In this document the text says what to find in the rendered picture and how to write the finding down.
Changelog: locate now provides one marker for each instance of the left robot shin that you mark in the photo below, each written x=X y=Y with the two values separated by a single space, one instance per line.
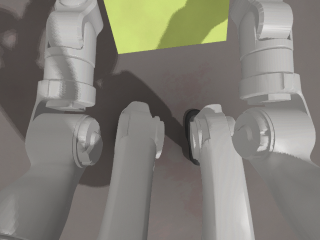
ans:
x=124 y=119

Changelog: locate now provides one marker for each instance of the robot left upper arm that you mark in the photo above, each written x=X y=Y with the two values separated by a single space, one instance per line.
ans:
x=60 y=147

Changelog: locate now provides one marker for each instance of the carton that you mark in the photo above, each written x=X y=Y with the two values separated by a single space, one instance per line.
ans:
x=143 y=25

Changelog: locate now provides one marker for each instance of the left robot forearm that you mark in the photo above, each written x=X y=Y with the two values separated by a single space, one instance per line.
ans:
x=70 y=58

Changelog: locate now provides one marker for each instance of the robot right upper arm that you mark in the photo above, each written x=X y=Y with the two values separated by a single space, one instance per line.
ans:
x=278 y=142

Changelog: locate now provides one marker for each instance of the right robot forearm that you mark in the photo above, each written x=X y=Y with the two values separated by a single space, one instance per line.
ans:
x=264 y=31

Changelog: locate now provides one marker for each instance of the robot right thigh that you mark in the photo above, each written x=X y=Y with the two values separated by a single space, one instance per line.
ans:
x=226 y=212

